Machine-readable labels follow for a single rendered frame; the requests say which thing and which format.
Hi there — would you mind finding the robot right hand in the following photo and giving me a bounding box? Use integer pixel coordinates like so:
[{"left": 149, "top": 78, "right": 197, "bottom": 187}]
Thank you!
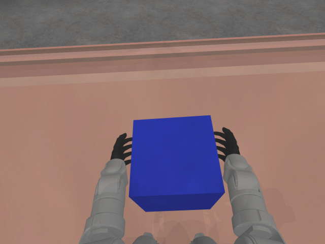
[{"left": 214, "top": 127, "right": 240, "bottom": 162}]

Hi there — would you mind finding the right robot shin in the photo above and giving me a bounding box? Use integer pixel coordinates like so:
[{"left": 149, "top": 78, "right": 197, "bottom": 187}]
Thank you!
[{"left": 194, "top": 233, "right": 204, "bottom": 239}]

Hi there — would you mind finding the right robot forearm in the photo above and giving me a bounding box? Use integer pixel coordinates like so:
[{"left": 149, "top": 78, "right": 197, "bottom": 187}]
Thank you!
[{"left": 223, "top": 154, "right": 286, "bottom": 244}]

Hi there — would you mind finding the left robot shin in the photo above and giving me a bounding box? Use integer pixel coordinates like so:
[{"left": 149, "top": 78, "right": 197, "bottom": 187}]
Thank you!
[{"left": 143, "top": 232, "right": 153, "bottom": 237}]

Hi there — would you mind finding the left robot forearm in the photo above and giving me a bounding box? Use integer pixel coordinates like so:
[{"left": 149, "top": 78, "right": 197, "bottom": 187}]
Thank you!
[{"left": 78, "top": 159, "right": 128, "bottom": 244}]

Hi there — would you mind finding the robot left hand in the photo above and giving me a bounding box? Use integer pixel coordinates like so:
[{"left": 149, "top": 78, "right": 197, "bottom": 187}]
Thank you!
[{"left": 110, "top": 133, "right": 133, "bottom": 165}]

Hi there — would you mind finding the robot shin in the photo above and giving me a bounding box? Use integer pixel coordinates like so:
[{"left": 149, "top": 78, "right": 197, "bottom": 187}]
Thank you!
[
  {"left": 143, "top": 232, "right": 153, "bottom": 237},
  {"left": 194, "top": 233, "right": 204, "bottom": 239}
]

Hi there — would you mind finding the carton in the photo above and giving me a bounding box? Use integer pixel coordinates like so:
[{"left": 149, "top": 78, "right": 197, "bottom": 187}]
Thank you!
[{"left": 129, "top": 115, "right": 225, "bottom": 212}]

